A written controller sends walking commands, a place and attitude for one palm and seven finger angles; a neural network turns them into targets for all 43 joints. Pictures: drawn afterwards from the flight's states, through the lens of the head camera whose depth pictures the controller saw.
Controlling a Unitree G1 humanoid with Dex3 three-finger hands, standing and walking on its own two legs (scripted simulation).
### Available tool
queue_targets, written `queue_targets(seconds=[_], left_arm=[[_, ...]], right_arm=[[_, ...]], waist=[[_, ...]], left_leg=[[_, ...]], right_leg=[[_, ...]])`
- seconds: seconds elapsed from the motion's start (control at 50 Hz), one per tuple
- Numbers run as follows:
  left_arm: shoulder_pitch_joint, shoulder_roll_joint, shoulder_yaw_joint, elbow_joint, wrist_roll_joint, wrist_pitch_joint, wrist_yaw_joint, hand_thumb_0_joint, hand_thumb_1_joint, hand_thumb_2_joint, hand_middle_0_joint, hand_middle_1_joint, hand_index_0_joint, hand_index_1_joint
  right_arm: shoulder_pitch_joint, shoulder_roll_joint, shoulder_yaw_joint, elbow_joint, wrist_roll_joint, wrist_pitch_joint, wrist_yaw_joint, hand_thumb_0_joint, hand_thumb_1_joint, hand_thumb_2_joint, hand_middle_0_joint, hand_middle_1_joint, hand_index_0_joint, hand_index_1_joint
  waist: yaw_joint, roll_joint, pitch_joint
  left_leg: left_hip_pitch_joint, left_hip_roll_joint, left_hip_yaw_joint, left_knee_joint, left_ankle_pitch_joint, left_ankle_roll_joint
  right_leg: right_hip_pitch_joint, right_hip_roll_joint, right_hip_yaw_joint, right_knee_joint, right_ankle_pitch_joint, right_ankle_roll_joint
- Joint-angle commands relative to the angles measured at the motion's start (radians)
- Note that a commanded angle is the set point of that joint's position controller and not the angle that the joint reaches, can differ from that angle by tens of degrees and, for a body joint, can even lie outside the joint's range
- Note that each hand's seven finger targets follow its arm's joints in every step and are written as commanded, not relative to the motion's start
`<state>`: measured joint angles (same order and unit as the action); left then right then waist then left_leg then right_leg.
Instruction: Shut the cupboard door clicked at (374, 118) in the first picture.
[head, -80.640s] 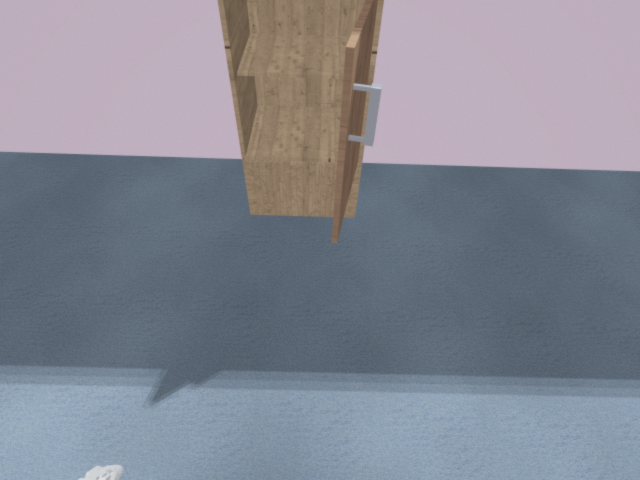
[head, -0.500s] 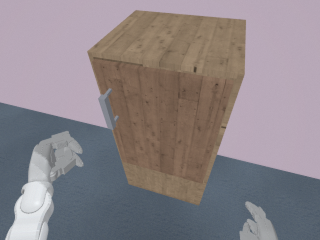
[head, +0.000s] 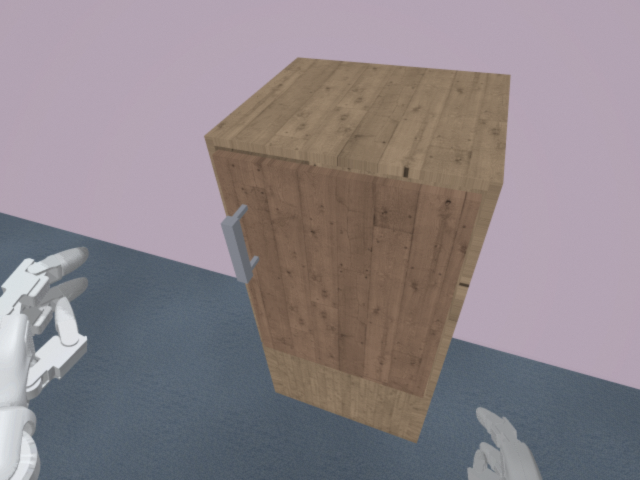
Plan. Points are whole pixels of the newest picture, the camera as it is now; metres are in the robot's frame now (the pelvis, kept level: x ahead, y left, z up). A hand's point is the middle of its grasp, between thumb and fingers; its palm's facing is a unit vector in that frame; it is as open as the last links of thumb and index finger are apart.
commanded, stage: draw the hand back to the body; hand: left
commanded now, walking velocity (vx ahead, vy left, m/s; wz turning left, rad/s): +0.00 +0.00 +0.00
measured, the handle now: (243, 244) +0.52 +0.22 -0.02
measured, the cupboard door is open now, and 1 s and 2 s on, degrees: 0 0 0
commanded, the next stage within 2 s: step back with the hand held close in 0.38 s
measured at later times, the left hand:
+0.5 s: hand (78, 349) +0.18 +0.26 +0.16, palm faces +0.47 -0.79 -0.40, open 7.4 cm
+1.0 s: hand (38, 371) +0.16 +0.29 +0.16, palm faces +0.41 -0.77 -0.49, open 7.5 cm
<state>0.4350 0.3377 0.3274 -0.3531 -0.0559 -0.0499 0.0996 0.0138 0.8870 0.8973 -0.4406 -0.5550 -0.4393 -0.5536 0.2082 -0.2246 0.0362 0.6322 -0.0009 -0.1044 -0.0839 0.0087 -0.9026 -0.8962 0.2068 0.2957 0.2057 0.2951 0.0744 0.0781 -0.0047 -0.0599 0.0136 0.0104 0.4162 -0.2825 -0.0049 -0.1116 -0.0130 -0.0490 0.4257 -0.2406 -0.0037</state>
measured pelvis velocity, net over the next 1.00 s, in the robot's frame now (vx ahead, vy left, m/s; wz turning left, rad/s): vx -0.05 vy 0.02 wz -0.03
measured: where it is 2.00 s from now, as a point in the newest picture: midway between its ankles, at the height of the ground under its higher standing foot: outside the picture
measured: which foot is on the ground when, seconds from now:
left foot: down 0.00-1.00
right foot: down 0.00-1.00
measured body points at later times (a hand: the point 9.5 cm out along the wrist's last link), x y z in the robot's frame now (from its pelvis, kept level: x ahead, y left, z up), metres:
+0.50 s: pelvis -0.01 -0.01 +0.00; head -0.04 -0.03 +0.45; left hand +0.15 +0.30 +0.18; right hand +0.17 -0.23 -0.09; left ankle -0.03 +0.12 -0.74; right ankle +0.00 -0.12 -0.74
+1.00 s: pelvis -0.05 +0.02 -0.01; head -0.05 +0.02 +0.44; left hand +0.13 +0.32 +0.18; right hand +0.11 -0.23 -0.09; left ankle -0.03 +0.12 -0.74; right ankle +0.00 -0.12 -0.74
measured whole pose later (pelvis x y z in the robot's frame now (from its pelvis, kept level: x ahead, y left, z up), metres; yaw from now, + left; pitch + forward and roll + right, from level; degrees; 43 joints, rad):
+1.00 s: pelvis -0.05 +0.02 -0.01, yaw -2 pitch +0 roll +0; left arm 0.53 0.41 0.42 -0.44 -0.04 -0.15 0.15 0.01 0.88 0.90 -0.21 -0.30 -0.21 -0.30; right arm 0.21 -0.23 0.00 0.55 0.01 0.00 -0.10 0.01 -0.90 -0.90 0.21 0.30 0.20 0.29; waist -0.01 0.02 -0.02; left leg -0.29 -0.01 0.05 0.54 -0.26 0.03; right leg -0.34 -0.04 0.00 0.51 -0.18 0.03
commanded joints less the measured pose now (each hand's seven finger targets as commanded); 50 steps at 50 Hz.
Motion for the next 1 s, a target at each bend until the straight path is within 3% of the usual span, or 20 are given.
queue_targets(seconds=[0.0,0.06,0.1,0.12,0.18,0.24,0.38,0.48,0.5,0.52,0.58,0.66,0.74,0.76,0.84,0.92,0.94,0.98], left_arm=[[-0.067,0.184,0.128,-0.23,-0.003,-0.071,0.019,0.0,0.9,0.9,-0.2,-0.3,-0.2,-0.3],[-0.095,0.162,0.099,-0.193,-0.002,-0.066,0.018,0.0,0.9,0.9,-0.2,-0.3,-0.2,-0.3],[-0.107,0.179,0.115,-0.194,-0.001,-0.07,0.022,0.0,0.9,0.9,-0.2,-0.3,-0.2,-0.3],[-0.108,0.184,0.117,-0.213,0.001,-0.073,0.023,0.0,0.9,0.9,-0.2,-0.3,-0.2,-0.3],[-0.106,0.196,0.127,-0.235,0.001,-0.078,0.026,0.0,0.9,0.9,-0.2,-0.3,-0.2,-0.3],[-0.106,0.215,0.144,-0.243,0.003,-0.081,0.027,0.0,0.9,0.9,-0.2,-0.3,-0.2,-0.3],[-0.102,0.194,0.134,-0.209,-0.004,-0.083,0.025,0.0,0.9,0.9,-0.2,-0.3,-0.2,-0.3],[-0.091,0.184,0.126,-0.216,-0.002,-0.088,0.024,0.0,0.9,0.9,-0.2,-0.3,-0.2,-0.3],[-0.195,0.283,0.225,-0.255,0.004,-0.126,0.037,0.0,0.9,0.9,-0.2,-0.3,-0.2,-0.3],[-0.091,0.229,0.185,-0.172,0.003,-0.132,0.035,0.0,0.9,0.9,-0.2,-0.3,-0.2,-0.3],[-0.018,0.211,0.162,-0.187,0.01,-0.154,0.039,0.0,0.9,0.9,-0.2,-0.3,-0.2,-0.3],[0.035,0.235,0.188,-0.251,0.006,-0.165,0.055,0.0,0.9,0.9,-0.2,-0.3,-0.2,-0.3],[0.044,0.273,0.224,-0.282,0.003,-0.156,0.062,0.0,0.9,0.9,-0.2,-0.3,-0.2,-0.3],[0.058,0.257,0.214,-0.279,0.001,-0.153,0.062,0.0,0.9,0.9,-0.2,-0.3,-0.2,-0.3],[0.082,0.268,0.23,-0.281,0.005,-0.152,0.067,0.0,0.9,0.9,-0.2,-0.3,-0.2,-0.3],[0.074,0.247,0.219,-0.28,0.013,-0.161,0.072,0.0,0.9,0.9,-0.2,-0.3,-0.2,-0.3],[0.064,0.263,0.235,-0.295,0.019,-0.168,0.075,0.0,0.9,0.9,-0.2,-0.3,-0.2,-0.3],[0.07,0.251,0.23,-0.297,0.022,-0.178,0.077,0.0,0.9,0.9,-0.2,-0.3,-0.2,-0.3]], right_arm=[[-0.132,-0.089,-0.045,-0.16,0.004,-0.059,-0.005,0.0,-0.9,-0.9,0.2,0.3,0.2,0.3],[-0.128,-0.098,-0.048,-0.154,0.006,-0.057,-0.005,0.0,-0.9,-0.9,0.2,0.3,0.2,0.3],[-0.129,-0.101,-0.052,-0.155,0.004,-0.057,-0.008,0.0,-0.9,-0.9,0.2,0.3,0.2,0.3],[-0.132,-0.101,-0.054,-0.157,0.004,-0.057,-0.009,0.0,-0.9,-0.9,0.2,0.3,0.2,0.3],[-0.137,-0.096,-0.051,-0.156,0.003,-0.065,-0.01,0.0,-0.9,-0.9,0.2,0.3,0.2,0.3],[-0.141,-0.095,-0.051,-0.152,0.002,-0.071,-0.012,0.0,-0.9,-0.9,0.2,0.3,0.2,0.3],[-0.146,-0.087,-0.048,-0.153,0.006,-0.071,-0.012,0.0,-0.9,-0.9,0.2,0.3,0.2,0.3],[-0.142,-0.089,-0.052,-0.153,0.005,-0.074,-0.009,0.0,-0.9,-0.9,0.2,0.3,0.2,0.3],[-0.129,-0.128,-0.066,-0.186,0.013,-0.049,-0.002,0.0,-0.9,-0.9,0.2,0.3,0.2,0.3],[-0.116,-0.115,-0.069,-0.166,0.008,-0.034,-0.002,0.0,-0.9,-0.9,0.2,0.3,0.2,0.3],[-0.11,-0.114,-0.078,-0.17,0.006,-0.004,0.004,0.0,-0.9,-0.9,0.2,0.3,0.2,0.3],[-0.111,-0.132,-0.088,-0.195,0.009,0.02,-0.009,0.0,-0.9,-0.9,0.2,0.3,0.2,0.3],[-0.118,-0.139,-0.094,-0.224,0.009,0.044,-0.023,0.0,-0.9,-0.9,0.2,0.3,0.2,0.3],[-0.11,-0.132,-0.092,-0.23,0.011,0.05,-0.024,0.0,-0.9,-0.9,0.2,0.3,0.2,0.3],[-0.108,-0.141,-0.098,-0.241,0.01,0.059,-0.025,0.0,-0.9,-0.9,0.2,0.3,0.2,0.3],[-0.098,-0.14,-0.094,-0.244,0.014,0.055,-0.021,0.0,-0.9,-0.9,0.2,0.3,0.2,0.3],[-0.096,-0.146,-0.097,-0.244,0.013,0.052,-0.022,0.0,-0.9,-0.9,0.2,0.3,0.2,0.3],[-0.089,-0.138,-0.093,-0.245,0.015,0.044,-0.021,0.0,-0.9,-0.9,0.2,0.3,0.2,0.3]], waist=[[-0.01,-0.035,-0.041],[-0.021,-0.034,0.015],[-0.015,-0.059,-0.013],[-0.013,-0.049,-0.047],[-0.006,-0.024,-0.066],[-0.002,-0.012,-0.051],[-0.007,-0.01,0.013],[-0.008,-0.009,-0.011],[-0.052,-0.027,0.029],[-0.059,-0.107,0.008],[-0.066,-0.116,-0.057],[-0.07,-0.008,-0.136],[-0.063,-0.002,-0.183],[-0.065,-0.007,-0.182],[-0.064,-0.004,-0.166],[-0.071,-0.02,-0.094],[-0.071,0.005,-0.095],[-0.074,-0.011,-0.084]], left_leg=[[-0.067,0.009,0.02,-0.056,0.275,0.025],[-0.077,0.011,0.019,-0.068,0.229,0.027],[-0.07,0.007,0.018,-0.066,0.22,0.032],[-0.057,0.005,0.021,-0.063,0.222,0.034],[-0.055,0.002,0.02,-0.061,0.233,0.034],[-0.067,0.002,0.019,-0.06,0.238,0.031],[-0.08,0.005,0.023,-0.073,0.163,0.03],[-0.073,0.005,0.023,-0.077,0.168,0.029],[-0.158,0.019,0.009,-0.012,0.081,0.044],[-0.141,0.009,-0.003,0.032,0.066,0.046],[-0.148,0.011,-0.01,0.072,0.102,0.038],[-0.141,0.049,-0.031,-0.003,0.31,0.033],[-0.167,0.074,-0.043,-0.01,0.46,0.028],[-0.187,0.082,-0.043,-0.012,0.46,0.027],[-0.287,0.089,-0.052,-0.031,0.305,0.039],[-0.466,0.095,-0.072,-0.069,0.005,0.066],[-0.51,0.096,-0.086,-0.08,-0.047,0.072],[-0.556,0.097,-0.085,-0.083,-0.153,0.081]], right_leg=[[0.049,-0.005,0.01,-0.048,0.216,-0.004],[0.017,-0.008,0.011,-0.063,0.169,-0.002],[0.027,-0.008,0.012,-0.062,0.16,-0.002],[0.038,-0.008,0.015,-0.059,0.162,-0.002],[0.056,-0.01,0.019,-0.056,0.177,-0.005],[0.059,-0.008,0.019,-0.06,0.183,-0.006],[0.021,-0.008,0.027,-0.089,0.095,-0.004],[0.034,-0.006,0.024,-0.085,0.101,-0.004],[-0.068,-0.064,0.148,-0.149,0.093,-0.016],[-0.1,-0.1,0.167,-0.175,0.061,-0.027],[-0.107,-0.146,0.174,-0.148,0.115,-0.051],[-0.043,-0.084,0.083,-0.011,0.319,-0.016],[0.008,-0.046,0.062,0.08,0.445,0.005],[0.017,-0.047,0.058,0.095,0.447,0.007],[0.032,-0.044,0.082,0.111,0.399,0.009],[0.049,-0.037,0.104,0.118,0.25,0.014],[0.074,-0.036,0.105,0.126,0.238,0.013],[0.074,-0.034,0.111,0.138,0.202,0.015]])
